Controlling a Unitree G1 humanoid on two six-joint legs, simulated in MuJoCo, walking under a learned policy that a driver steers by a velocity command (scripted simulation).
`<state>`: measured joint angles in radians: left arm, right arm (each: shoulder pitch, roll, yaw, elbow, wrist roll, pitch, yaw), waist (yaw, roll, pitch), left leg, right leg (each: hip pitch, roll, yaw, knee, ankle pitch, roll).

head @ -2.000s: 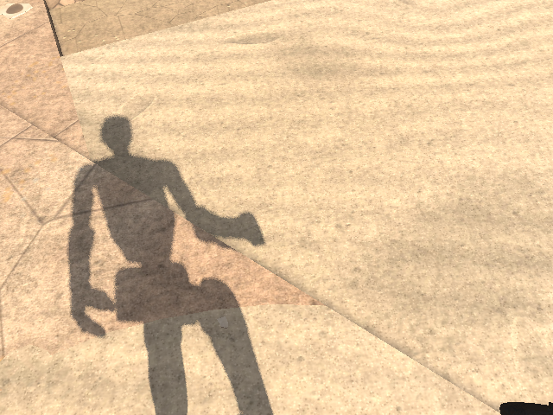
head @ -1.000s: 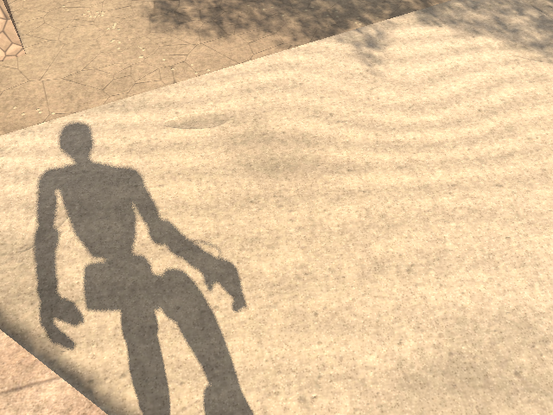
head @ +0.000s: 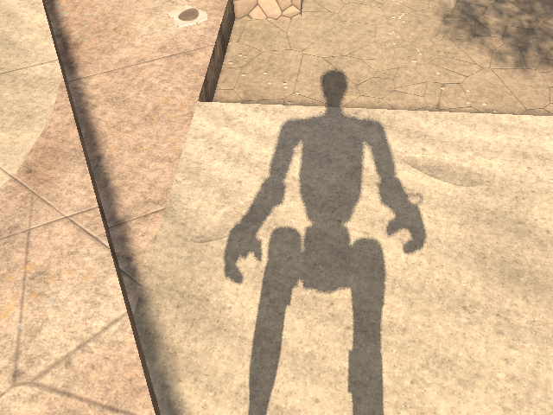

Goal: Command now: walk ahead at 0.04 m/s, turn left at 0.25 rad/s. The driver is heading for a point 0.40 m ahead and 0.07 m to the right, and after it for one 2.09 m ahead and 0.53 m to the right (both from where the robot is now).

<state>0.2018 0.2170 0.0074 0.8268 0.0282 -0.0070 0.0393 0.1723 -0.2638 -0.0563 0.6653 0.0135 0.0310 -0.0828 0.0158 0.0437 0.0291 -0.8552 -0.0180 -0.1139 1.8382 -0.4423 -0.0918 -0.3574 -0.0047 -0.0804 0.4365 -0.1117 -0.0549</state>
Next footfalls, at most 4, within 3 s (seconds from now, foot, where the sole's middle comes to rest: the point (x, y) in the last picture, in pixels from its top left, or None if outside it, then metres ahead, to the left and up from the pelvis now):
0.18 left None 0.02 0.18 -0.67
0.74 right None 0.10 -0.12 -0.77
1.28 left None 0.26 0.03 -0.77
1.70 right None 0.39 -0.26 -0.77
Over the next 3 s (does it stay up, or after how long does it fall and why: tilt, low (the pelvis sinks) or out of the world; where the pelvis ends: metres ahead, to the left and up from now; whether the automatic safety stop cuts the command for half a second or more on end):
stays up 0.90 -0.11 0.00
